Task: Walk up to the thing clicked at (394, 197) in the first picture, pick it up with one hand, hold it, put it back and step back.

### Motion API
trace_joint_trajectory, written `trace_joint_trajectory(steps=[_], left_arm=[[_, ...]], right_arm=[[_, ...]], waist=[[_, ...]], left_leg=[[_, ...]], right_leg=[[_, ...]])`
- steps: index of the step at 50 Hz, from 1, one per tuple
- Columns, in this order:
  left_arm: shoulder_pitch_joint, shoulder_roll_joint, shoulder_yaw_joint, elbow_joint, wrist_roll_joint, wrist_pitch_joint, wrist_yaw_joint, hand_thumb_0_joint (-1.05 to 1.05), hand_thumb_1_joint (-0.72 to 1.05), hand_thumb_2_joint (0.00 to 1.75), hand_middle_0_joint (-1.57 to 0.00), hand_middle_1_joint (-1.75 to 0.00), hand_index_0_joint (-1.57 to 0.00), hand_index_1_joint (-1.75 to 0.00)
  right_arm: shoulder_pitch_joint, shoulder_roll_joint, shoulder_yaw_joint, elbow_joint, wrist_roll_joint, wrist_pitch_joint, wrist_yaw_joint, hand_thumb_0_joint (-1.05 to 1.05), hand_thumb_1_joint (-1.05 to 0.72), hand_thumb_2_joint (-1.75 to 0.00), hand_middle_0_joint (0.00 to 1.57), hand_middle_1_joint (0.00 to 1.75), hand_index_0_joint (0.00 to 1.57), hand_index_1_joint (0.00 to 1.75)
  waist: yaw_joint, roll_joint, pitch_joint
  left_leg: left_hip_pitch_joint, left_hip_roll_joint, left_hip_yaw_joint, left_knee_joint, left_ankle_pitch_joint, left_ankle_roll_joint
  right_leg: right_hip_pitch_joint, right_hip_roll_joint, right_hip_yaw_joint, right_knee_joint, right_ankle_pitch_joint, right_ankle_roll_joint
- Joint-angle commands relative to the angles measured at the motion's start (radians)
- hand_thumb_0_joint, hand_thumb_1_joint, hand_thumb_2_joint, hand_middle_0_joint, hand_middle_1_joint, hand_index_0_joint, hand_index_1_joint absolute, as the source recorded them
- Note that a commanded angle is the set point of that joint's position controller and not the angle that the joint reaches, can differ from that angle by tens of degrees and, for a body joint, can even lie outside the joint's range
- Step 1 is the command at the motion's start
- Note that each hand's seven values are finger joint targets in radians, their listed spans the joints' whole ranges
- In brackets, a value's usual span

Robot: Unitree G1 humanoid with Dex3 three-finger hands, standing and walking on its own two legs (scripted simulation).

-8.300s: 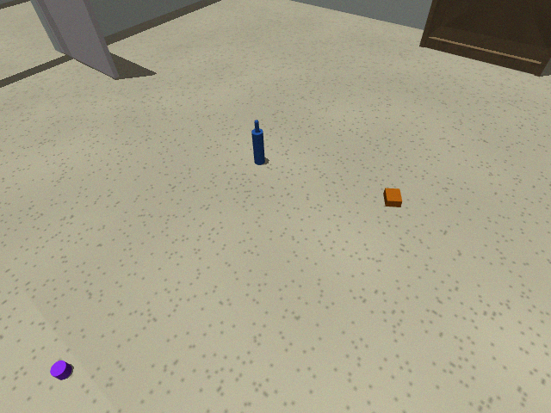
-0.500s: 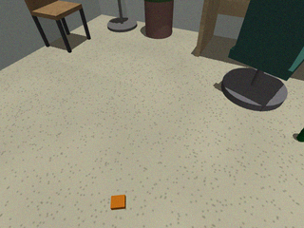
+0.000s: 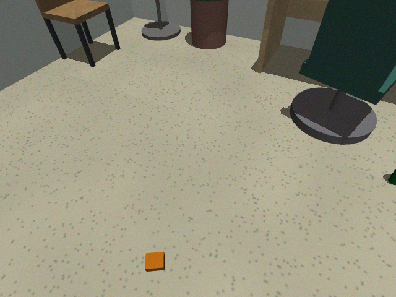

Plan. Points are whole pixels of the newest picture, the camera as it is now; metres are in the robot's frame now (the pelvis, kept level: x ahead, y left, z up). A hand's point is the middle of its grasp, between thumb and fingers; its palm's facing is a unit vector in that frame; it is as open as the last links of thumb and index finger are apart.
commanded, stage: stand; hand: left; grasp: from above
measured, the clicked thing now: (155, 261) +0.42 +0.25 -0.76
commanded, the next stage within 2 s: rise first in 0.84 s
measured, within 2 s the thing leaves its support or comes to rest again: neither
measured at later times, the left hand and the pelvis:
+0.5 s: hand out of the picture +0.07 +0.25 -0.16, palm faces -0.03 -0.94 -0.35, open 7.4 cm; pelvis +0.00 +0.00 +0.00, yaw +0 degrees
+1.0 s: hand out of the picture +0.09 +0.25 -0.16, palm faces +0.01 -0.94 -0.35, open 7.5 cm; pelvis +0.01 +0.00 +0.00, yaw +1 degrees
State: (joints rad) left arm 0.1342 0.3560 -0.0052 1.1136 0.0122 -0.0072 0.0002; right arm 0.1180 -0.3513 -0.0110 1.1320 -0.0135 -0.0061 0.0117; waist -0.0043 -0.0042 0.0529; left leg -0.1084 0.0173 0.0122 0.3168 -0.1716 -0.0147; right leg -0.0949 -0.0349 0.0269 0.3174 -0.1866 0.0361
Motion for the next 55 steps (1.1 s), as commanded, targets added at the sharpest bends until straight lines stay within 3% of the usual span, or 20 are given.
trace_joint_trajectory(steps=[1,11,14,21,35,46,47,48,49,50,51,52,53,55], left_arm=[[-0.026,0.212,0.039,-0.056,-0.002,-0.025,0.012,0.00,0.90,0.90,-0.20,-0.30,-0.20,-0.30],[-0.027,0.212,0.041,-0.055,-0.003,-0.024,0.011,0.00,0.90,0.90,-0.20,-0.30,-0.20,-0.30],[-0.030,0.216,0.043,-0.053,-0.002,-0.022,0.012,0.00,0.90,0.90,-0.20,-0.30,-0.20,-0.30],[-0.028,0.212,0.044,-0.054,-0.002,-0.024,0.012,0.00,0.90,0.90,-0.20,-0.30,-0.20,-0.30],[-0.025,0.213,0.044,-0.053,-0.003,-0.022,0.011,0.00,0.90,0.90,-0.20,-0.30,-0.20,-0.30],[-0.023,0.208,0.045,-0.053,-0.003,-0.024,0.013,0.00,0.90,0.90,-0.20,-0.30,-0.20,-0.30],[-0.029,0.211,0.046,-0.054,-0.002,-0.024,0.014,0.00,0.82,0.90,-0.20,-0.38,-0.20,-0.38],[-0.380,0.040,0.050,-0.405,-0.050,-0.115,0.031,0.00,0.76,0.90,-0.28,-0.42,-0.28,-0.46],[-0.499,0.089,0.067,-0.323,-0.048,-0.104,0.034,0.00,0.68,0.93,-0.27,-0.50,-0.23,-0.54],[-0.295,0.178,0.122,-0.134,-0.021,-0.066,0.034,0.00,0.60,0.91,-0.24,-0.58,-0.22,-0.62],[-0.270,0.185,0.135,-0.075,0.001,-0.047,0.014,0.00,0.52,0.89,-0.22,-0.66,-0.21,-0.68],[-0.349,0.228,0.156,-0.093,0.023,-0.042,-0.002,0.00,0.44,0.91,-0.19,-0.73,-0.18,-0.74],[-0.313,0.255,0.188,-0.082,0.055,-0.046,-0.014,0.00,0.36,0.90,-0.18,-0.80,-0.18,-0.80],[-0.125,0.225,0.218,-0.065,0.103,-0.022,-0.031,0.00,0.20,0.90,-0.14,-0.92,-0.17,-0.90]], right_arm=[[-0.038,-0.216,-0.041,-0.053,0.007,-0.022,-0.013,0.00,-0.90,-0.90,0.20,0.30,0.20,0.30],[-0.038,-0.217,-0.039,-0.056,0.006,-0.022,-0.014,0.00,-0.90,-0.90,0.20,0.30,0.20,0.30],[-0.038,-0.213,-0.039,-0.054,0.007,-0.021,-0.014,0.00,-0.90,-0.90,0.20,0.30,0.20,0.30],[-0.036,-0.217,-0.039,-0.059,0.007,-0.024,-0.015,0.00,-0.90,-0.90,0.20,0.30,0.20,0.30],[-0.036,-0.209,-0.036,-0.058,0.007,-0.023,-0.015,0.00,-0.90,-0.90,0.20,0.30,0.20,0.30],[-0.039,-0.218,-0.038,-0.064,0.008,-0.022,-0.019,0.00,-0.90,-0.90,0.20,0.30,0.20,0.30],[-0.037,-0.214,-0.038,-0.065,0.008,-0.022,-0.018,0.00,-0.92,-0.91,0.20,0.30,0.20,0.30],[-0.016,-0.039,0.010,-0.342,0.074,-0.071,-0.036,0.00,-0.98,-0.92,0.20,0.30,0.20,0.30],[0.039,-0.073,0.003,-0.288,0.077,-0.070,-0.047,0.00,-0.93,-0.91,0.20,0.30,0.20,0.30],[0.075,-0.110,-0.021,-0.290,0.079,-0.058,-0.057,0.00,-0.93,-0.91,0.20,0.30,0.20,0.30],[0.084,-0.111,-0.036,-0.309,0.068,-0.055,-0.055,0.00,-0.90,-0.90,0.20,0.30,0.20,0.30],[0.085,-0.110,-0.041,-0.341,0.064,-0.059,-0.057,0.00,-0.89,-0.90,0.20,0.30,0.20,0.30],[0.094,-0.110,-0.061,-0.360,0.045,-0.064,-0.057,0.00,-0.90,-0.90,0.20,0.30,0.20,0.30],[0.130,-0.096,-0.076,-0.403,0.032,-0.066,-0.045,0.00,-0.91,-0.90,0.20,0.30,0.20,0.30]], waist=[[0.000,-0.001,-0.058],[0.001,0.009,-0.074],[-0.001,0.006,-0.055],[0.002,0.002,-0.080],[0.000,0.009,-0.066],[0.005,0.007,-0.093],[0.002,-0.002,-0.090],[-0.112,0.005,-0.007],[-0.081,-0.006,-0.049],[-0.053,-0.013,-0.007],[-0.051,-0.043,-0.045],[-0.046,-0.053,-0.083],[-0.021,-0.032,-0.167],[0.032,0.050,-0.265]], left_leg=[[0.022,0.113,-0.083,-0.042,0.115,0.031],[0.024,0.114,-0.078,-0.034,0.134,0.035],[0.014,0.112,-0.088,-0.051,0.081,0.029],[0.028,0.115,-0.083,-0.037,0.146,0.036],[0.026,0.110,-0.081,-0.043,0.125,0.028],[0.042,0.117,-0.076,-0.019,0.212,0.037],[0.040,0.117,-0.077,-0.020,0.215,0.034],[-0.101,-0.018,0.036,0.042,0.033,0.024],[-0.099,-0.020,0.033,0.054,-0.004,0.025],[-0.131,-0.020,0.035,0.060,-0.024,0.022],[-0.164,-0.024,0.031,0.109,-0.030,0.025],[-0.189,-0.020,0.025,0.148,-0.016,0.027],[-0.197,-0.024,0.023,0.189,0.017,0.024],[-0.229,-0.035,0.019,0.248,0.087,0.010]], right_leg=[[-0.027,-0.094,0.065,-0.058,0.126,-0.047],[-0.007,-0.099,0.065,-0.051,0.154,-0.049],[-0.027,-0.090,0.061,-0.056,0.086,-0.050],[-0.004,-0.098,0.060,-0.046,0.159,-0.050],[-0.018,-0.093,0.061,-0.050,0.139,-0.051],[0.020,-0.101,0.056,-0.043,0.227,-0.050],[0.022,-0.101,0.053,-0.037,0.229,-0.050],[-0.217,0.036,-0.041,0.024,0.102,-0.036],[-0.176,0.032,-0.047,0.029,0.055,-0.036],[-0.191,0.041,-0.057,0.031,0.008,-0.044],[-0.217,0.043,-0.058,0.060,-0.014,-0.046],[-0.234,0.045,-0.059,0.102,0.001,-0.047],[-0.224,0.039,-0.052,0.150,0.041,-0.047],[-0.214,0.038,-0.052,0.229,0.086,-0.058]])
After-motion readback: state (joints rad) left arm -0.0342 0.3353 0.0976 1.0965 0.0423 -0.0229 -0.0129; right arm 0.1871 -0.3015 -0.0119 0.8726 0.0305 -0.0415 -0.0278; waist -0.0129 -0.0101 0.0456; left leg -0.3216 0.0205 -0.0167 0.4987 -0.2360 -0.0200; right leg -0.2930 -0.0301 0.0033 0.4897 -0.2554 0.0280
